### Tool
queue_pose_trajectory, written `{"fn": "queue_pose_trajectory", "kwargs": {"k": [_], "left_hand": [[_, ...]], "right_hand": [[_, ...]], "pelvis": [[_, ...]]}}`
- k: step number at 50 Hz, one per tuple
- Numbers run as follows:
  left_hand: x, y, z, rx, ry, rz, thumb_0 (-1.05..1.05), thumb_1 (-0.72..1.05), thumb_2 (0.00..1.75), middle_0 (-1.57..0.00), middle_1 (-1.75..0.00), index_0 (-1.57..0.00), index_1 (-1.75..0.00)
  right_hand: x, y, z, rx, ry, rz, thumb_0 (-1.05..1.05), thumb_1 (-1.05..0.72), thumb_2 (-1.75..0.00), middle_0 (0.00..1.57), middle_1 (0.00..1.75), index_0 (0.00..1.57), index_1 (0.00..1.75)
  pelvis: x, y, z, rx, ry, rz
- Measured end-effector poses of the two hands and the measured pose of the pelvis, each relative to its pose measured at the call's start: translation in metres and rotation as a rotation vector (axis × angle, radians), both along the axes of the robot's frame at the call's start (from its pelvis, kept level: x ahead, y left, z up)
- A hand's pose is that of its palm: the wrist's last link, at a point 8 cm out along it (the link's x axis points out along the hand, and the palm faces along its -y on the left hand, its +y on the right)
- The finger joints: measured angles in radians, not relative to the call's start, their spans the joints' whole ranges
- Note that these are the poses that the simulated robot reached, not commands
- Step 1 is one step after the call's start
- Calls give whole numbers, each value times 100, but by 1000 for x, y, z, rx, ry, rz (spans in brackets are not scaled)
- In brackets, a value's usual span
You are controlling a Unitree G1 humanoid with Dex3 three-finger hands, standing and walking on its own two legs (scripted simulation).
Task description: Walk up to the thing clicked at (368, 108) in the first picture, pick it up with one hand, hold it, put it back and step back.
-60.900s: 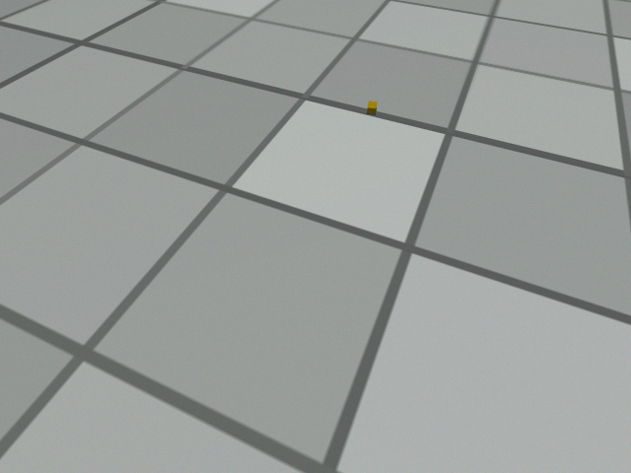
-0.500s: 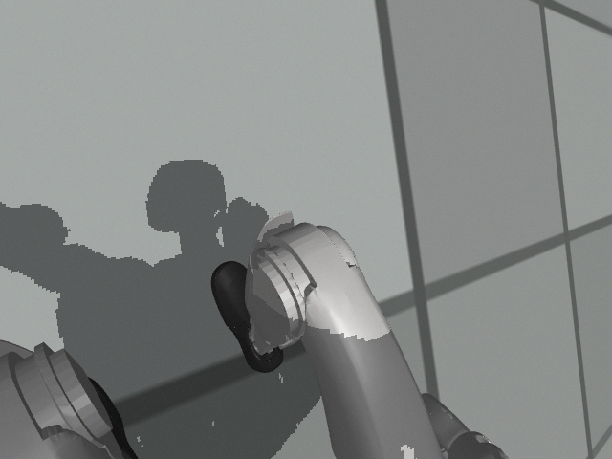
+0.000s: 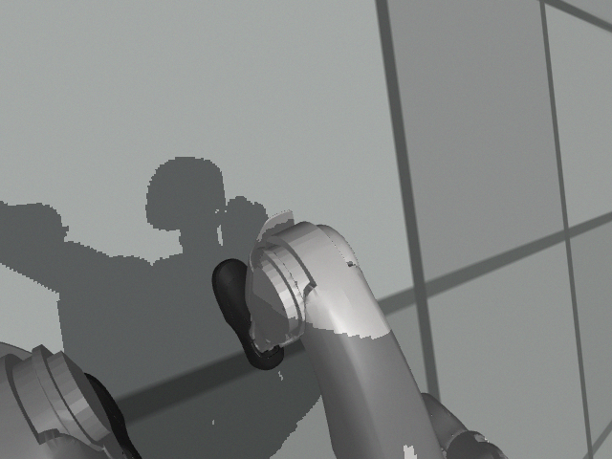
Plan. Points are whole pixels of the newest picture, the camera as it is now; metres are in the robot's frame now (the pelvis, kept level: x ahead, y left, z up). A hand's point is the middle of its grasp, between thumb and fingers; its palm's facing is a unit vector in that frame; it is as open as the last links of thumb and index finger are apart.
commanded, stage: close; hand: left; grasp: from above
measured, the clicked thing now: out of the picture +0.53 +0.32 -0.30
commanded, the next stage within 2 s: settle in 0.78 s
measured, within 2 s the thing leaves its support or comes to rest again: leaves its support in 1.14 s
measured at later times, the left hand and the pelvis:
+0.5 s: hand out of the picture +0.52 +0.31 -0.26, palm faces -0.45 -0.11 -0.88, open 7.4 cm; pelvis +0.00 +0.00 +0.00, yaw +0 degrees
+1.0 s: hand out of the picture +0.52 +0.31 -0.26, palm faces -0.46 -0.11 -0.88, open 7.3 cm; pelvis +0.00 +0.00 +0.00, yaw +0 degrees
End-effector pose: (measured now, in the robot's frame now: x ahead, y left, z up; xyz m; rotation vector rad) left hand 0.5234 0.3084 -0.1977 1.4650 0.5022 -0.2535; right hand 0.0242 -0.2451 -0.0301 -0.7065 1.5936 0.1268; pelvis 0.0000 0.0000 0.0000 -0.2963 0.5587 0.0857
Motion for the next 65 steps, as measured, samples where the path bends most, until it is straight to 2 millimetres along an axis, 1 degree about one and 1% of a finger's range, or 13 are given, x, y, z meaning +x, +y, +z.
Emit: {"fn": "queue_pose_trajectory", "kwargs": {"k": [18, 28, 50, 57, 61, 65], "left_hand": [[-1, -1, -1, -4, -4, -14, 0, 45, 8, -87, -23, -91, -20], [-1, 0, 0, -4, -5, -5, 0, 47, 2, -91, -18, -95, -15], [0, 2, 0, -5, -2, -5, -1, 45, 1, -96, -13, -100, -11], [1, 10, 6, 7, -10, 5, -2, 47, 0, -97, -8, -106, -8], [5, 17, 17, 9, -30, 17, -4, 51, 0, -96, -5, -112, -8], [8, 25, 32, 17, -45, 17, -5, 54, 0, -96, -3, -117, -8]], "right_hand": [[5, -2, 1, -6, 0, 27, 0, -91, -90, 20, 30, 20, 30], [3, -3, 0, -8, -1, 21, 0, -91, -90, 20, 30, 20, 30], [1, 0, 4, -19, 2, 13, 0, -91, -90, 20, 30, 20, 30], [2, -1, 3, -15, 8, 9, 0, -92, -90, 20, 30, 20, 30], [3, -3, 3, -16, 11, 1, 0, -92, -90, 20, 30, 20, 30], [6, -5, 2, -20, 7, -16, 0, -93, -90, 20, 30, 20, 30]], "pelvis": [[-1, -1, 0, -1, -6, 2], [-2, -1, 0, 0, -4, 0], [-1, 1, 1, -7, -3, 0], [0, 1, 1, -4, 3, 3], [0, 1, 2, -4, 10, 4], [2, 2, 3, -6, 22, 7]]}}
